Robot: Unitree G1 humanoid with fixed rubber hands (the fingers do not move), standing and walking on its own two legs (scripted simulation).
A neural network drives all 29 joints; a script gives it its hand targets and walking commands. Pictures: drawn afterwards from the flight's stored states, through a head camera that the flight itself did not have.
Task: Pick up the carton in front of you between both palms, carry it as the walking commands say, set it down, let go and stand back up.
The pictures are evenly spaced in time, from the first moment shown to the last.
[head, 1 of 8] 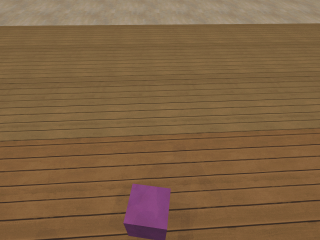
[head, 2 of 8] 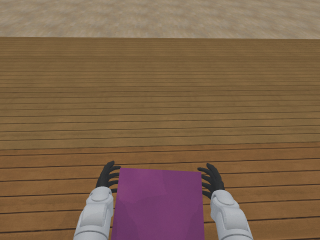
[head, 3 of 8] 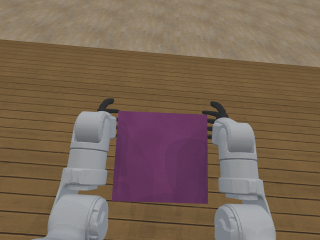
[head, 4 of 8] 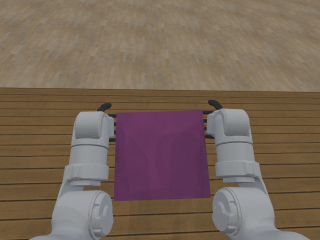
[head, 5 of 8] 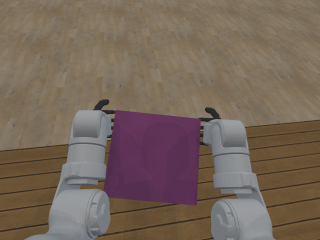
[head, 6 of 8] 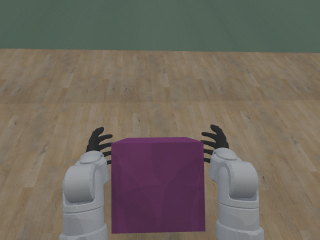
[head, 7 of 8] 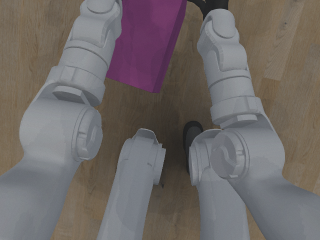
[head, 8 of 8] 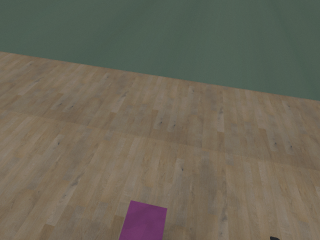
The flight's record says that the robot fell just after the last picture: no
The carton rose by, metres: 0.62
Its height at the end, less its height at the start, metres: -0.25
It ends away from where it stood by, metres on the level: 6.38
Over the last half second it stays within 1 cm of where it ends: yes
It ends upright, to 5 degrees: no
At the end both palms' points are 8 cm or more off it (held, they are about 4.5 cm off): yes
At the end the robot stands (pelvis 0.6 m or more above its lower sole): yes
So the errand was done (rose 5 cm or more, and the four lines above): no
